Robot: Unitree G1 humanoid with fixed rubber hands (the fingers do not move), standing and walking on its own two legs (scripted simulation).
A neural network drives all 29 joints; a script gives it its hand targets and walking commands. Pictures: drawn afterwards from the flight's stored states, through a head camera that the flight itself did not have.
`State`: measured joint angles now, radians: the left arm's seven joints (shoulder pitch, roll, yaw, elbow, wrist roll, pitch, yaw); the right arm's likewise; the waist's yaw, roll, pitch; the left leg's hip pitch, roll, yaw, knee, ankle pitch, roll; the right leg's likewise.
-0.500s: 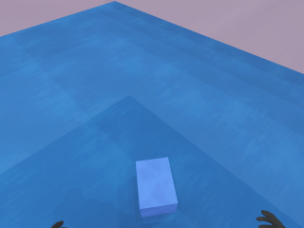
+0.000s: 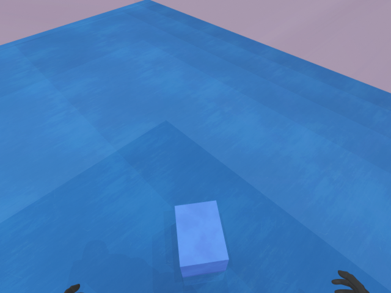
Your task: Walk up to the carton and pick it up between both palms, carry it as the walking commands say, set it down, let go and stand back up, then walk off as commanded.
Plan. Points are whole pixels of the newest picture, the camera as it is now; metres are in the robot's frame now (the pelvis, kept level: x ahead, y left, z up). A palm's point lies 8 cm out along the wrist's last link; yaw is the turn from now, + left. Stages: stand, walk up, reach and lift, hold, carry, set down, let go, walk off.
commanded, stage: walk off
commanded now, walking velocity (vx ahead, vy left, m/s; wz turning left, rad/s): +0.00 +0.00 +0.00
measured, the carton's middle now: (199, 238) +0.46 +0.01 -0.69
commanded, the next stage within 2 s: none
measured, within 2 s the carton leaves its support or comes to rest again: neither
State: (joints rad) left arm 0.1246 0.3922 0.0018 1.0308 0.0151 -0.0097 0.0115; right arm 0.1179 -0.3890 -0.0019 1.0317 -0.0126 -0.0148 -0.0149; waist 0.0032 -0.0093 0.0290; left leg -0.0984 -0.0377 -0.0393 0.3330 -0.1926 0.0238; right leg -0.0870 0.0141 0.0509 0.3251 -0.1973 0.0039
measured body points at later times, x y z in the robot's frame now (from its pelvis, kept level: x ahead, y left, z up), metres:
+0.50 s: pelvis +0.00 +0.13 -0.01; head +0.05 +0.13 +0.44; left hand +0.15 +0.44 -0.14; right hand +0.00 -0.17 -0.13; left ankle +0.02 +0.24 -0.75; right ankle -0.06 -0.01 -0.67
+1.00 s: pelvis +0.08 +0.23 -0.01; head +0.10 +0.17 +0.43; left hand +0.37 +0.41 -0.10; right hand -0.01 -0.05 -0.14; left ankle +0.25 +0.36 -0.67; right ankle -0.04 +0.13 -0.75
